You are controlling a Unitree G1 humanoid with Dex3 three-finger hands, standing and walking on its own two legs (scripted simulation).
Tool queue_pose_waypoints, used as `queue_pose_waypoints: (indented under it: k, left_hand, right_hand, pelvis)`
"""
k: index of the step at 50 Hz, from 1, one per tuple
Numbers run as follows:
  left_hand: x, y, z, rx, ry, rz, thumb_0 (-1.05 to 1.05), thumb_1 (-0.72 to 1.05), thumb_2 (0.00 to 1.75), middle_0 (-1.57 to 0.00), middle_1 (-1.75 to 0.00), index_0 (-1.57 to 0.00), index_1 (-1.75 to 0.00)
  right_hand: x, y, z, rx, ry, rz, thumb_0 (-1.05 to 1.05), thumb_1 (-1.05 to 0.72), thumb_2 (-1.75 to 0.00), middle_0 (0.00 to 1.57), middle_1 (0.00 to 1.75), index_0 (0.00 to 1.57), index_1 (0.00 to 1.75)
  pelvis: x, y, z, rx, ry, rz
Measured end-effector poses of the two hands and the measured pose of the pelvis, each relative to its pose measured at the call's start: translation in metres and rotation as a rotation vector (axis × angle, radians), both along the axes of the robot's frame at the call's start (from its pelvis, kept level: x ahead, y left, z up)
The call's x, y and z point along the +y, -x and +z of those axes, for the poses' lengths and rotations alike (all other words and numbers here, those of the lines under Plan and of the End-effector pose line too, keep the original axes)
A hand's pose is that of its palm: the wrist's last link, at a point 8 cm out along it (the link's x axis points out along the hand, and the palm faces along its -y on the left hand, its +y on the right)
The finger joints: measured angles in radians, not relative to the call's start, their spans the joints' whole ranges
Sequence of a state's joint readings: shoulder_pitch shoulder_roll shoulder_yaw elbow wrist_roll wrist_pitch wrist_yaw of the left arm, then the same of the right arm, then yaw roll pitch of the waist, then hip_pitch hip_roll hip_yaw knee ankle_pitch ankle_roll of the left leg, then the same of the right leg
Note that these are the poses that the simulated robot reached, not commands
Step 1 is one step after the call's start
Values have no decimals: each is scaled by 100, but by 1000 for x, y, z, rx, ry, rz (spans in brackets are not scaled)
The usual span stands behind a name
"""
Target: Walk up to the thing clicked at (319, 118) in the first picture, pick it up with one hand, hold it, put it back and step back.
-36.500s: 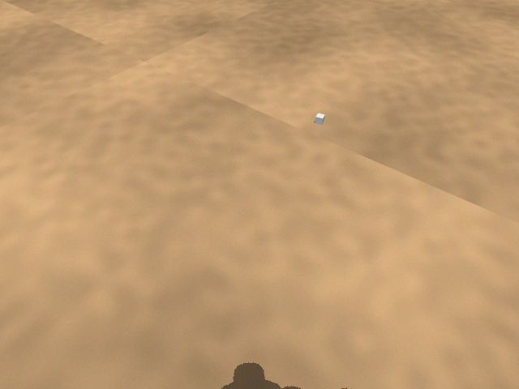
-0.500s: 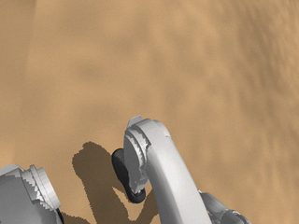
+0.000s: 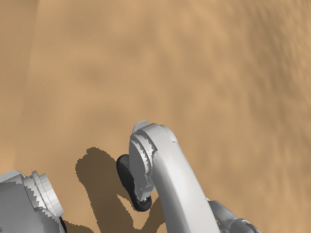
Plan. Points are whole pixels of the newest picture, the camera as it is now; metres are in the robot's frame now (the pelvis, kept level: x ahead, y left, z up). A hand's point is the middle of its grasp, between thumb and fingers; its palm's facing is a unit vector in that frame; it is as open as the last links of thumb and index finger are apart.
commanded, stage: close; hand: left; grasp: from above
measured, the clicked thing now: out of the picture +0.47 +0.31 -0.28
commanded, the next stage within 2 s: none
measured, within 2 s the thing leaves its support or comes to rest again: neither
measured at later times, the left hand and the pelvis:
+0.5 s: hand out of the picture +0.45 +0.28 -0.26, palm faces -0.47 -0.05 -0.88, open 8.5 cm; pelvis +0.00 +0.00 +0.00, yaw +0 degrees
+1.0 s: hand out of the picture +0.45 +0.28 -0.26, palm faces -0.47 -0.05 -0.88, open 8.9 cm; pelvis +0.00 +0.00 +0.00, yaw +0 degrees
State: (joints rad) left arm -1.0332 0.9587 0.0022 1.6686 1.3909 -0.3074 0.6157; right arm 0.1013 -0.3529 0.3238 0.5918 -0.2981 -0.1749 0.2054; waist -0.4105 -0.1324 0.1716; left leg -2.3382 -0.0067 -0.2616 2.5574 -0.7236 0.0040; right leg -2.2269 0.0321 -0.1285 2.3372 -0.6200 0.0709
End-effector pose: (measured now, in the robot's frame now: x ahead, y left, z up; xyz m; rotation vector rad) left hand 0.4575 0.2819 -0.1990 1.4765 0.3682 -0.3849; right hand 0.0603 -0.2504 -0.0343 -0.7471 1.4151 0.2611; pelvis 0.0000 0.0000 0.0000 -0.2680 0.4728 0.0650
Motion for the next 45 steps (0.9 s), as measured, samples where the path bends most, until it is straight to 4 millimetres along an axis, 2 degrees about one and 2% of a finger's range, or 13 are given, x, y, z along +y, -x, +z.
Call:
queue_pose_waypoints:
  k: [45]
  left_hand:
    - [0,0,-1,2,-2,-10,0,28,43,-64,-44,-67,-40]
  right_hand:
    - [-1,2,3,3,15,-8,0,-90,-90,21,30,20,30]
  pelvis:
    - [1,0,0,2,4,0]
